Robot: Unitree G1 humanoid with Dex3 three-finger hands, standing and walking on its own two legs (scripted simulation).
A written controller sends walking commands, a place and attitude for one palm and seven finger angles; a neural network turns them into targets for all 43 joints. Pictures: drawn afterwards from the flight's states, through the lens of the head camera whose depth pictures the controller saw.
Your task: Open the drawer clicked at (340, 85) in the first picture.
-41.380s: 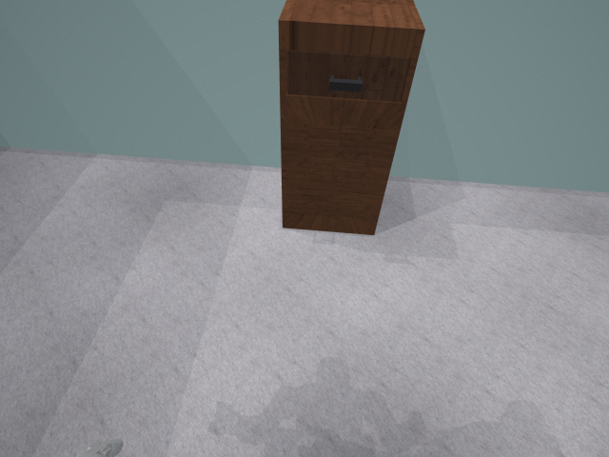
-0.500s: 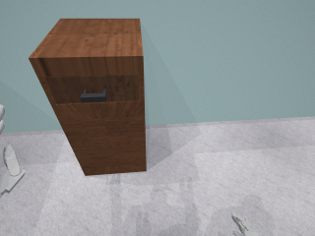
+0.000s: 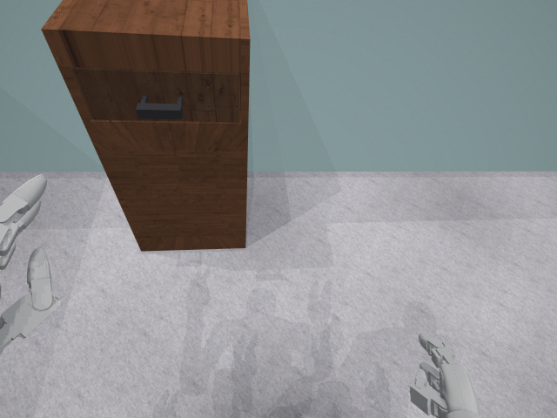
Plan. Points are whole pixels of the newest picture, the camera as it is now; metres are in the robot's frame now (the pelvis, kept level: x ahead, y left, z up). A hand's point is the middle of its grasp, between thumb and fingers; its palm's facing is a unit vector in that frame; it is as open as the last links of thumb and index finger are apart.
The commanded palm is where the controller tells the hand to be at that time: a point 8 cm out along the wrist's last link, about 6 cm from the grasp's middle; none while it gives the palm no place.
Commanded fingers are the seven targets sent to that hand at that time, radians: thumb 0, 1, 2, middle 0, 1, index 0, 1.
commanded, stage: stop stepping back and stand still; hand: left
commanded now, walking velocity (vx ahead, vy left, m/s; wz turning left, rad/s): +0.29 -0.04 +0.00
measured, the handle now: (161, 105) +0.78 +0.31 -0.04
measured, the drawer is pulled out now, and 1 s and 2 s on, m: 0.00 0.00 0.00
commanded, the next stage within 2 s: let the arm hang, fingers relaxed in 0.62 s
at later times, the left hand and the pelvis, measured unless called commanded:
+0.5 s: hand (17, 379) +0.14 +0.23 +0.16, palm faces +0.35 -0.84 -0.43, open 7.4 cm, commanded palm +0.08 +0.27 +0.18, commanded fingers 0.00 0.90 0.90 -0.20 -0.30 -0.20 -0.30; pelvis -0.05 +0.00 +0.00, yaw +0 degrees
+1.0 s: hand out of the picture +0.04 +0.19 -0.15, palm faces -0.09 -0.97 -0.24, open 7.4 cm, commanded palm none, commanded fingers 0.00 0.90 0.90 -0.20 -0.30 -0.20 -0.30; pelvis -0.06 +0.00 -0.01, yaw +1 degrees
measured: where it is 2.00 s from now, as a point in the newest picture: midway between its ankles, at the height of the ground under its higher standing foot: outside the picture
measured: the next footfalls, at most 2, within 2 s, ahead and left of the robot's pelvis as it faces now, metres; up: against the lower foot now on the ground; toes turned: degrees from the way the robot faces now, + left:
right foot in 0.16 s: -0.01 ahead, -0.09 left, +0.00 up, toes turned +1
